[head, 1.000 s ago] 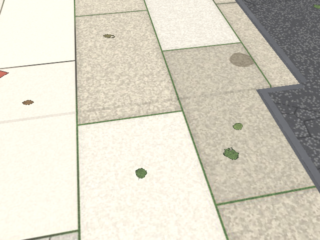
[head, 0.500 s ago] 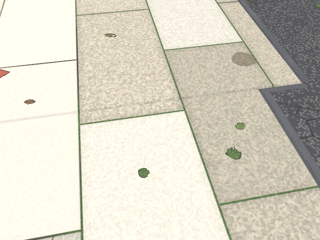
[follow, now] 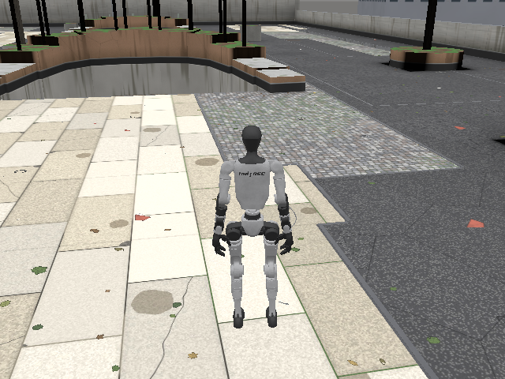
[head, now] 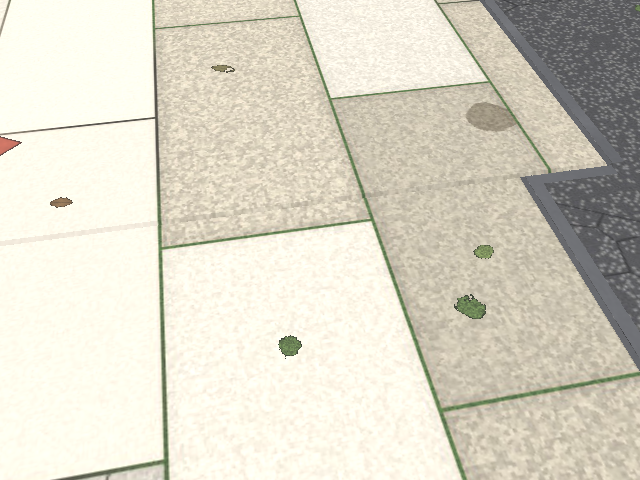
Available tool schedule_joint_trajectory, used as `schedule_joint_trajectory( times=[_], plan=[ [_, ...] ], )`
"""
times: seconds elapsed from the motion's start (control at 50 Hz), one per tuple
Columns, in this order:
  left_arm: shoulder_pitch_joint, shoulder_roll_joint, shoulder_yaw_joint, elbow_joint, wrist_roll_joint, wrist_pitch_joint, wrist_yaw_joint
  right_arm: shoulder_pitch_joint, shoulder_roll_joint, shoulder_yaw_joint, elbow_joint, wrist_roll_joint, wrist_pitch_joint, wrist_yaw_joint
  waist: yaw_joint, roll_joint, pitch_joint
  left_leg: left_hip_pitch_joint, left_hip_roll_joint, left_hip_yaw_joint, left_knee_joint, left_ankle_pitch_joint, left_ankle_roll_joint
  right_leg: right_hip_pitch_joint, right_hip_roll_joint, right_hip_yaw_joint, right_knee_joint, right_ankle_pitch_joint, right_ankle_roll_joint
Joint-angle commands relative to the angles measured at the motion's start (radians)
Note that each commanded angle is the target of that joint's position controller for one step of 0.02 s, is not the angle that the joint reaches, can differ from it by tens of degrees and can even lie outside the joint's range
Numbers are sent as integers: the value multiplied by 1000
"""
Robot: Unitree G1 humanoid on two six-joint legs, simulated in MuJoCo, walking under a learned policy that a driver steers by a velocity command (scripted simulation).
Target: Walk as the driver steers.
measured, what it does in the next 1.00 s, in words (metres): walks ahead: left foot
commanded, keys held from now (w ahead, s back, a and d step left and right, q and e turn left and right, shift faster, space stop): no key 0.06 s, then w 0.78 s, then w+q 0.16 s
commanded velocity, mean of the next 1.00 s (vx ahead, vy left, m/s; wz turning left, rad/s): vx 0.35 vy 0.00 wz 0.03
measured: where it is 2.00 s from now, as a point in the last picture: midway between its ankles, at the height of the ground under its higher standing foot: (332, 351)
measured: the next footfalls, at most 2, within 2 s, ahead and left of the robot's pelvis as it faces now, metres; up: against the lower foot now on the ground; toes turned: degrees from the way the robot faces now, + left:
left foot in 0.82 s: +0.44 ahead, +0.02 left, +0.00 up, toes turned +4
right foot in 1.36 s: +0.78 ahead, -0.11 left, +0.00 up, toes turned +14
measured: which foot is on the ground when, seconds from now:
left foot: down 0.00-0.36, up 0.38-0.80, down 0.82-1.00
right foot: down 0.00-0.84, up 0.86-1.00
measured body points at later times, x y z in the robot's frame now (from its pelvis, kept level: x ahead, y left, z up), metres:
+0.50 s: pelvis +0.10 -0.05 +0.00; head +0.10 -0.07 +0.45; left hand +0.04 +0.18 -0.15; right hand +0.10 -0.29 -0.16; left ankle +0.05 +0.07 -0.67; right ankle +0.05 -0.12 -0.74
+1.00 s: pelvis +0.37 -0.02 -0.01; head +0.40 -0.02 +0.44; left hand +0.41 +0.22 -0.15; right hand +0.39 -0.27 -0.16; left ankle +0.40 +0.02 -0.74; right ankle +0.33 -0.15 -0.66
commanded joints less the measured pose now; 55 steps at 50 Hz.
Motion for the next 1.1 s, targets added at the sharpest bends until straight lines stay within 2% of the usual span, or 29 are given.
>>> schedule_joint_trajectory(
  times=[0.02, 0.06, 0.12, 0.14, 0.18, 0.2, 0.24, 0.3, 0.34, 0.36, 0.38, 0.4, 0.42, 0.46, 0.52, 0.58, 0.7, 0.76, 0.8, 0.82, 0.84, 0.86, 0.88, 0.9, 0.92, 0.96, 1.0, 1.04, 1.1],
  plan=[
    [76, 69, 9, -2, 0, -2, 2, 76, -76, -11, -6, 0, -4, -3, 0, 9, 52, -38, 116, -104, -81, 134, 16, -23, -76, 60, -49, 134, -34],
    [79, 67, 9, -2, 0, -2, 3, 79, -75, -12, -6, 0, -4, -3, 0, 9, 53, -38, 116, -105, -80, 135, 16, -24, -76, 60, -48, 134, -33],
    [84, 68, 14, -11, 8, 1, 0, 94, -110, -28, -7, -1, 6, -1, -8, 52, 55, -51, 101, -136, -119, -226, 44, -63, -15, 11, 11, -119, -48],
    [76, 67, 17, -24, 14, 2, -5, 109, -132, -39, -9, -1, 13, 0, -17, 87, 77, -61, 120, -182, -139, -401, 74, -125, 18, -18, 77, -236, -58],
    [27, 39, 14, -67, 34, -2, -18, 181, -159, -57, 0, -4, 21, 4, -52, 149, 146, -61, 240, -351, -232, -637, 152, -275, 42, -80, 237, -287, -65],
    [4, 33, 13, -89, 40, -11, -25, 196, -158, -62, 3, -6, 19, 5, -58, 158, 177, -87, 301, -421, -268, -650, 188, -307, 10, -91, 315, -245, -68],
    [-26, 46, 19, -124, 33, -33, -36, 179, -158, -68, -10, -18, 6, 10, -47, 131, 181, -87, 336, -446, -290, -539, 213, -352, -28, -70, 394, -251, -74],
    [20, 43, 28, -137, 16, -61, -50, 109, -164, -75, -37, -9, -15, 15, 7, 108, 144, -130, 279, -318, -230, -377, 178, -215, -21, -93, 245, -195, -88],
    [188, 26, 37, -77, 6, -68, -47, 43, -154, -76, -61, 3, -21, 19, 85, 69, 114, -301, 190, -200, -106, -348, 138, 103, 46, -146, 56, -72, -90],
    [280, 60, 50, -53, 12, -73, -40, 21, -121, -66, -78, -4, -31, 22, 119, -14, 94, -407, 132, -126, 50, -309, 111, 248, -15, -44, -19, -124, -93],
    [399, 158, 73, -46, 21, -79, -30, 7, -32, -40, -113, -1, -43, 32, 152, -256, 29, -525, 9, 41, 401, -271, 61, 346, -279, 366, -229, -431, -141],
    [432, 205, 86, -25, 13, -64, -32, -3, -88, -55, -136, -24, -44, 41, 131, -262, 82, -629, -5, 39, 603, -323, 66, 264, -388, 606, -307, -598, -215],
    [312, 157, 75, -63, 14, -61, -33, -29, -114, -60, -141, -40, -47, 53, 69, -114, 166, -646, 62, -8, 705, -226, 73, 163, -370, 556, -303, -589, -221],
    [189, 126, 64, -113, 10, -81, -40, -21, -79, -54, -131, -24, -61, 69, 12, -38, 161, -594, 109, -26, 691, -52, 56, 102, -280, 356, -311, -307, -189],
    [241, 83, 46, -91, 7, -104, -34, -25, -91, -63, -127, -26, -49, 78, 1, -49, 97, -577, 106, 22, 670, 37, 26, 170, -207, 167, -276, 88, -164],
    [310, 78, 36, -67, 7, -110, -32, -127, -81, -61, -168, -22, -35, 76, 13, -72, 89, -622, 92, 66, 631, 68, 8, 197, -187, 79, -241, 383, -165],
    [323, 99, 28, -64, 11, -116, -22, -369, -63, -37, -268, -5, -34, 74, 43, -102, 128, -480, 35, 147, 272, 153, 24, 152, -169, 0, -238, 621, -166],
    [288, 133, 36, -64, 11, -122, -18, -285, -109, -52, -260, -4, -40, 57, -18, -112, 67, -307, -15, 157, 206, 122, 86, 207, -196, -27, -108, 947, -155],
    [250, 159, 46, -71, 10, -117, -18, -28, -151, -78, -179, -2, -55, 43, -128, -102, -66, -54, -45, 138, 131, 129, 127, 216, -188, -46, 183, 1015, -143],
    [239, 155, 46, -79, 5, -114, -23, 116, -188, -96, -136, -17, -61, 34, -185, -76, -137, 158, 32, 60, 93, 97, 152, 81, -156, -61, 400, 801, -137],
    [289, 71, 31, -107, -9, -111, -33, 230, -282, -120, -126, -42, -63, 30, -173, 85, -256, 382, 314, -310, 60, -78, 230, -164, -46, -111, 766, 257, -118],
    [332, 76, 46, -110, -15, -107, -46, 181, -282, -123, -126, -20, -48, 46, -115, 187, -301, 440, 439, -751, -124, -149, 346, -403, 92, -29, 1022, -267, -107],
    [226, 117, 56, -144, 6, -103, -45, 46, -242, -112, -144, 2, -48, 53, -65, 94, -134, 304, 392, -650, -174, -273, 312, -499, 4, 18, 1026, -171, -124],
    [130, 127, 60, -173, 16, -109, -50, -29, -170, -93, -160, 8, -54, 58, -53, 29, -25, 155, 358, -525, -205, -221, 285, -501, -35, 6, 969, -84, -123],
    [102, 107, 61, -180, 18, -111, -52, -51, -128, -80, -156, 2, -62, 58, -17, -17, 29, 47, 313, -438, -228, -98, 255, -454, -65, 5, 900, -44, -117],
    [114, 70, 59, -188, 37, -89, -57, -21, -96, -64, -131, 0, -79, 46, 35, -3, 36, -63, 243, -318, -235, 86, 223, -361, -91, 5, 798, -37, -86],
    [86, 69, 60, -212, 38, -73, -60, 29, -126, -67, -121, 0, -92, 39, 46, 16, 36, -82, 214, -264, -235, 207, 226, -364, -90, -18, 725, -34, -56],
    [-4, 88, 63, -255, 37, -60, -61, 64, -160, -72, -126, 2, -92, 36, 36, 30, 52, -88, 196, -238, -253, 222, 226, -415, -93, -38, 637, 20, -27],
    [-175, 105, 65, -325, 28, -53, -64, 131, -159, -70, -131, 6, -85, 38, -10, 46, 76, -50, 175, -232, -257, 278, 201, -488, -87, -56, 473, 138, 6]
  ],
)
Velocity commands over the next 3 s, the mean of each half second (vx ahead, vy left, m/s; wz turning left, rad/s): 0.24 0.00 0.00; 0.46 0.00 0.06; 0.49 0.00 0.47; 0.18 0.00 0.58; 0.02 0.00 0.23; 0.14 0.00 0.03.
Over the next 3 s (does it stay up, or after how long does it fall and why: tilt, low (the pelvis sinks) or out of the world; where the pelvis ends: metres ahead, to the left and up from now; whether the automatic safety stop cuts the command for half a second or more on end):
stays up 0.85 0.05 -0.01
